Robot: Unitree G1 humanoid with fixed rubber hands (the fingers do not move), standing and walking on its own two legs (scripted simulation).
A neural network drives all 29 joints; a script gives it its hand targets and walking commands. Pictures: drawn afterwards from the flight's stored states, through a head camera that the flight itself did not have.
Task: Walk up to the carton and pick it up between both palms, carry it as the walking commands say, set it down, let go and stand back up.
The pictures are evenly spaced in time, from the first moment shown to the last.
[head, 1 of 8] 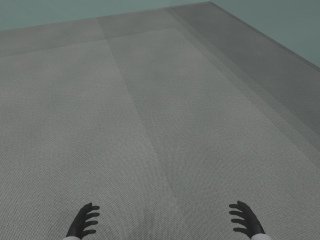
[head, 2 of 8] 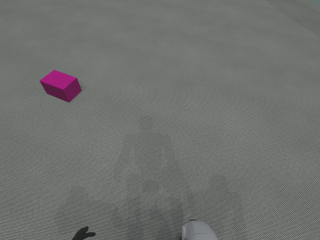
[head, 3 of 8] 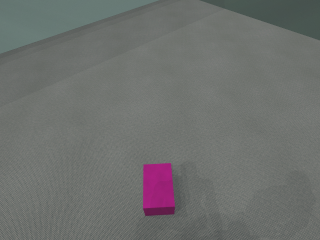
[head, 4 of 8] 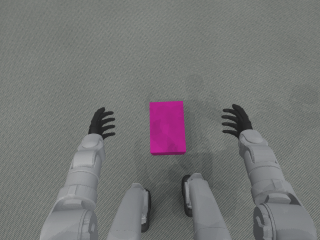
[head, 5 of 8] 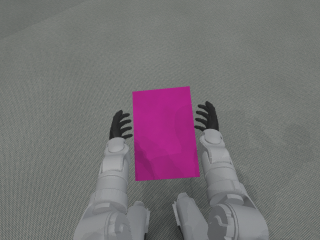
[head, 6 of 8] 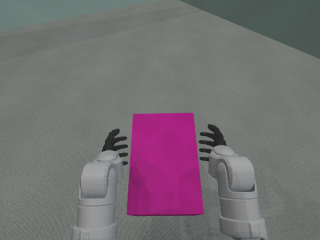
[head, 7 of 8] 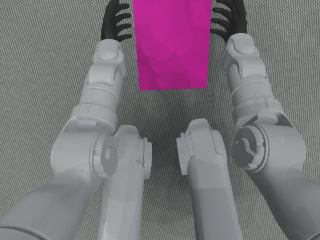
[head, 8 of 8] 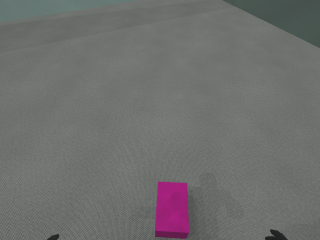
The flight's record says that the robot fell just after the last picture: no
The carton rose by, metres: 0.69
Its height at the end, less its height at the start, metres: +0.00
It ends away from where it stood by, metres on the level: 1.01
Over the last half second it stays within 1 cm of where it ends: yes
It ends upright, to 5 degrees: yes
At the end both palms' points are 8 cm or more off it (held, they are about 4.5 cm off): yes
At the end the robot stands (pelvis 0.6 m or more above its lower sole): yes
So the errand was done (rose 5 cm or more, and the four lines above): yes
